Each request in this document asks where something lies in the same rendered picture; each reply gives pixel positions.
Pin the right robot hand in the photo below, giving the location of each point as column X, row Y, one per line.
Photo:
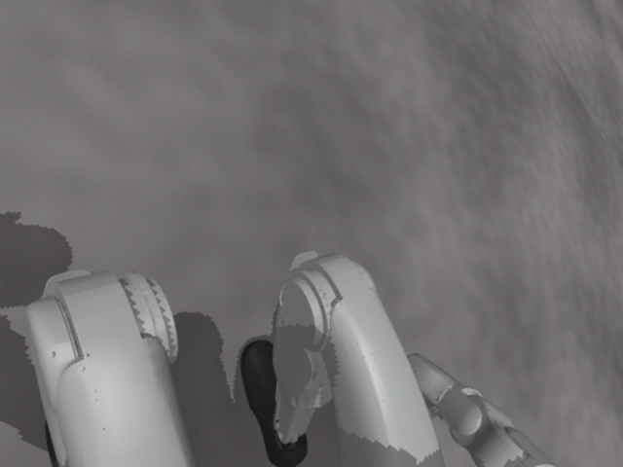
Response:
column 433, row 381

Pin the right robot arm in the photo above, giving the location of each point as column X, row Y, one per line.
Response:
column 487, row 432

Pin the right robot foot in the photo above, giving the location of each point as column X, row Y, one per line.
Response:
column 259, row 380

